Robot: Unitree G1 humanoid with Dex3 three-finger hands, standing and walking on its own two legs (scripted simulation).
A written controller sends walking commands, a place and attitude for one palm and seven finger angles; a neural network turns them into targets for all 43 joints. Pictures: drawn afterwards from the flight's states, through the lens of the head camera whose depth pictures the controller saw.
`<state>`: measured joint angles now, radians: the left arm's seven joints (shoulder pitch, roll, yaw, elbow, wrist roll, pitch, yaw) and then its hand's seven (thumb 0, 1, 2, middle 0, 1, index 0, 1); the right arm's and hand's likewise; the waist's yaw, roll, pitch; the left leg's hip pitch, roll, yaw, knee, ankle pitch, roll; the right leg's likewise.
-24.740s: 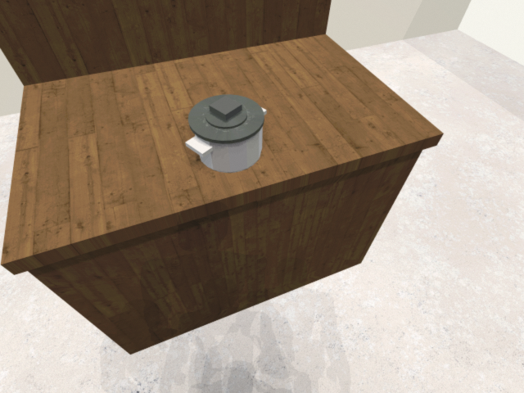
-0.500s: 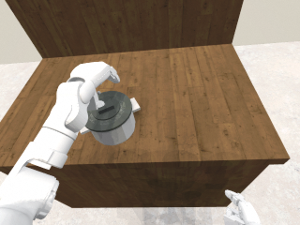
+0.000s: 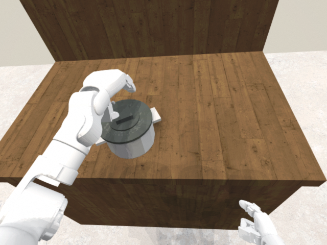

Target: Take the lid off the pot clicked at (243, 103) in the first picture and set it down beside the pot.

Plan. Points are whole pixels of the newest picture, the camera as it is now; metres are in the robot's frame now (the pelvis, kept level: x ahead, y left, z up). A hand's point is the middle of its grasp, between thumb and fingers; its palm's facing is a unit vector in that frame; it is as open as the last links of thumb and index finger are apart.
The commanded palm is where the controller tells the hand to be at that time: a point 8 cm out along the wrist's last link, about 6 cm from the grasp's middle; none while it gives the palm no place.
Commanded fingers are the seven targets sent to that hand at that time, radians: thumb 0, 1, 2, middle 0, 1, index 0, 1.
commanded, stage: lower the open fingers around the knob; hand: left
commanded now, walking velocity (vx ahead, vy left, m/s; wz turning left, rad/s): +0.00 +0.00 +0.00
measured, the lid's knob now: (122, 114) +0.43 +0.15 +0.08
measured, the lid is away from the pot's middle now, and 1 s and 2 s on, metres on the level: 0.00 0.00 0.01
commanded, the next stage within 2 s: close the fingers and squeeze the knob in 0.88 s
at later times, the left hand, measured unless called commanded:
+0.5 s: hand (120, 110) +0.40 +0.14 +0.12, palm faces -0.29 -0.08 -0.95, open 10.1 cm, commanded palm +0.38 +0.15 +0.18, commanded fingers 0.00 -0.28 1.37 -0.82 -0.08 -0.82 -0.08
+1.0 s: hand (117, 116) +0.40 +0.15 +0.11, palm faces -0.30 -0.09 -0.95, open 10.1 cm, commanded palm +0.38 +0.15 +0.17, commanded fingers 0.00 -0.17 1.16 -0.65 -0.43 -0.65 -0.43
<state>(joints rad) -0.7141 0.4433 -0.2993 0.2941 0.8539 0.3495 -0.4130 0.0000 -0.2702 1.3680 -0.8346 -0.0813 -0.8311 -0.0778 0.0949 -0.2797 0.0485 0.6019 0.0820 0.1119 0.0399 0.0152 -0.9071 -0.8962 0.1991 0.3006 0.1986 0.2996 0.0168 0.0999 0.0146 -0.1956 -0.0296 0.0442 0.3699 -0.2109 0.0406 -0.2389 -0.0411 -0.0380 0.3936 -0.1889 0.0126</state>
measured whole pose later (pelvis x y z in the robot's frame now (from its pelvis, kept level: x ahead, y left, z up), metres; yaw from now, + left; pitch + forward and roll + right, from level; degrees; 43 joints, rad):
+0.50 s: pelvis +0.00 +0.00 +0.00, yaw +0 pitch +2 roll +0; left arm -0.68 0.41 -0.31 0.33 0.85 0.34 -0.40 0.00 -0.27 1.37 -0.83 -0.08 -0.83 -0.08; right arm 0.12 -0.28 0.04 0.61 0.07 0.11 0.04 0.02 -0.91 -0.90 0.20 0.30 0.20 0.30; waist 0.01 0.10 0.02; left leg -0.19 -0.03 0.05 0.37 -0.21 0.04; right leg -0.24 -0.04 -0.04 0.40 -0.19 0.01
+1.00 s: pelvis +0.00 -0.01 +0.00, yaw +0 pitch +2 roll +0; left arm -0.62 0.43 -0.30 0.33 0.84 0.31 -0.36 0.00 -0.27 1.37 -0.81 -0.07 -0.83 -0.08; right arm 0.12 -0.29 0.03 0.61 0.08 0.12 0.03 0.02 -0.91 -0.90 0.20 0.30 0.20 0.30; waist 0.00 0.10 0.01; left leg -0.20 -0.02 0.04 0.39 -0.22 0.03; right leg -0.24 -0.03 -0.04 0.41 -0.20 0.00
